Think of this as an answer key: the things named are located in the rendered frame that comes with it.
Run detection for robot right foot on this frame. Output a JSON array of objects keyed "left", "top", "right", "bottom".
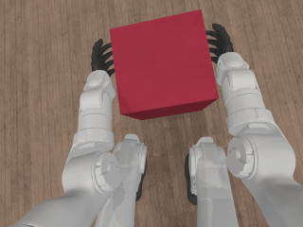
[{"left": 185, "top": 154, "right": 198, "bottom": 205}]

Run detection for right robot upper arm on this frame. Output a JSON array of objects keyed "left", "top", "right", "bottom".
[{"left": 225, "top": 133, "right": 303, "bottom": 227}]

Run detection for left robot upper arm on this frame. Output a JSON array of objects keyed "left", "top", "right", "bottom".
[{"left": 9, "top": 150, "right": 122, "bottom": 227}]

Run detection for robot left forearm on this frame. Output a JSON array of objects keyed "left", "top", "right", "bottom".
[{"left": 65, "top": 70, "right": 116, "bottom": 164}]

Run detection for robot right hand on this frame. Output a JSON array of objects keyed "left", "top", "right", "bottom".
[{"left": 205, "top": 23, "right": 234, "bottom": 64}]

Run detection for robot right thigh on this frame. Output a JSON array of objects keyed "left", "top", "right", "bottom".
[{"left": 188, "top": 142, "right": 239, "bottom": 227}]

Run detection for robot right forearm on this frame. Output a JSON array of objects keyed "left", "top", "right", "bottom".
[{"left": 216, "top": 52, "right": 296, "bottom": 164}]

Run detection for carton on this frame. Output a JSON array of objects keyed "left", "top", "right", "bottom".
[{"left": 109, "top": 9, "right": 219, "bottom": 120}]

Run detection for robot left hand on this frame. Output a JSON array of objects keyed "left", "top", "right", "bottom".
[{"left": 91, "top": 39, "right": 115, "bottom": 77}]

